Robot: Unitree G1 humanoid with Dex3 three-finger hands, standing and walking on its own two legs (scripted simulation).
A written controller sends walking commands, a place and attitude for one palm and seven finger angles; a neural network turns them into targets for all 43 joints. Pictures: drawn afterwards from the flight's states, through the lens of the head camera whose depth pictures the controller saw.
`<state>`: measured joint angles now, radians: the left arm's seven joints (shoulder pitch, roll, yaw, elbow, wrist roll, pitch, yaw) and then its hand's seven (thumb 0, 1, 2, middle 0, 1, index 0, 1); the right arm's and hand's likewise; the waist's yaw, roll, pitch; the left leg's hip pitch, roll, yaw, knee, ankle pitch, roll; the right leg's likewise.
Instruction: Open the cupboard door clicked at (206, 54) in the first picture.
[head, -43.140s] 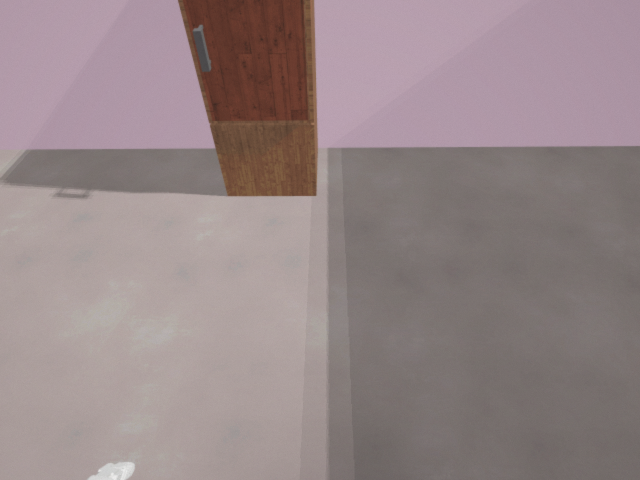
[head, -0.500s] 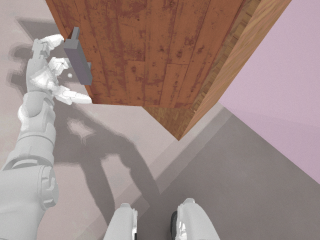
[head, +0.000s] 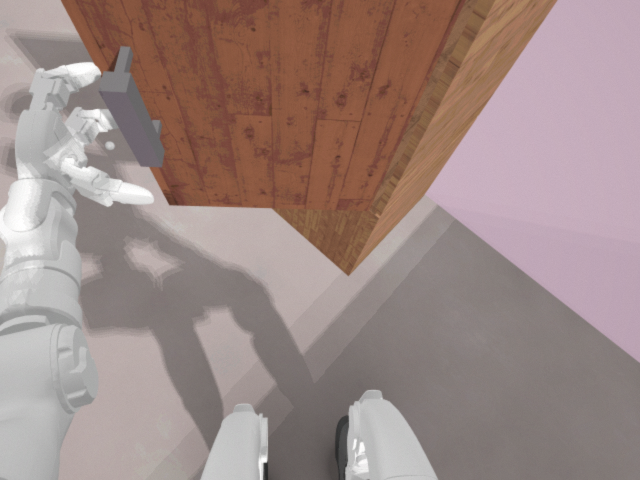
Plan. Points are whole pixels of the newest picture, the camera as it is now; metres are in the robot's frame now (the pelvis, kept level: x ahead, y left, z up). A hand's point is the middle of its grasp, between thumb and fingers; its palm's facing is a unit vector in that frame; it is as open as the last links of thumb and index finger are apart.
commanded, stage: move the hooked fingers beside the handle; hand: left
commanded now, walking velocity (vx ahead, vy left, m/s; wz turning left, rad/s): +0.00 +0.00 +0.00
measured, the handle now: (139, 110) +0.54 +0.22 +0.05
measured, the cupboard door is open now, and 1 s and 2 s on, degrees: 43 44 44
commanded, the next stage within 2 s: slide the fingers in behind the handle in 1.80 s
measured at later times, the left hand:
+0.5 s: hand (106, 146) +0.48 +0.24 +0.05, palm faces +0.00 -1.00 -0.03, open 14.5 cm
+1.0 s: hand (73, 148) +0.48 +0.28 +0.05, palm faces +0.02 -1.00 -0.03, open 14.0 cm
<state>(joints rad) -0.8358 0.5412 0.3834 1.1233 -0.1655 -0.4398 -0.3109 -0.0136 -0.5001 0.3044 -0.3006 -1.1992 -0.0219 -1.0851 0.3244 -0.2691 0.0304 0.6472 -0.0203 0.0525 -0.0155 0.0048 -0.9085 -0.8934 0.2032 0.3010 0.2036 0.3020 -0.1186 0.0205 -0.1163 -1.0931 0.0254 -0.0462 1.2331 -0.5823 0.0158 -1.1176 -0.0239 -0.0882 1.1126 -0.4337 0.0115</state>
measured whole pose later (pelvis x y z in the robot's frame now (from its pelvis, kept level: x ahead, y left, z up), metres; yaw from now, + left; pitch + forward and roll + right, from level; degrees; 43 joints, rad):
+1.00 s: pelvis -0.02 +0.00 -0.01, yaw -2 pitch +26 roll -5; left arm -0.86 0.72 0.54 1.18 -0.13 -0.38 -0.49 -0.01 -0.50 0.30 -0.30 -1.20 -0.30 -1.20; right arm 0.34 -0.29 0.07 0.60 0.00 0.04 -0.04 0.01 -0.91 -0.89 0.20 0.30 0.20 0.30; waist -0.16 0.02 -0.10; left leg -1.17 0.05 -0.03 1.29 -0.58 0.02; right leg -1.20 0.00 -0.07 1.15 -0.41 0.02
